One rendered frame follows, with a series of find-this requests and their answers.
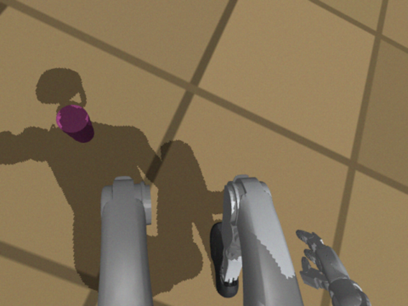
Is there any right robot hand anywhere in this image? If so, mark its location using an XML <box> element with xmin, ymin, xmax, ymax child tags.
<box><xmin>296</xmin><ymin>230</ymin><xmax>350</xmax><ymax>291</ymax></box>

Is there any cup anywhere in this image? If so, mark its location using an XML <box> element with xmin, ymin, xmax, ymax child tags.
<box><xmin>56</xmin><ymin>105</ymin><xmax>94</xmax><ymax>143</ymax></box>

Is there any right robot arm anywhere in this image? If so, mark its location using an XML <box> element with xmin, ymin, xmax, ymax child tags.
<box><xmin>328</xmin><ymin>279</ymin><xmax>371</xmax><ymax>306</ymax></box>

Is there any right robot foot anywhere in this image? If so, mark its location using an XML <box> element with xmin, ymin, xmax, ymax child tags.
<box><xmin>210</xmin><ymin>222</ymin><xmax>238</xmax><ymax>298</ymax></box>

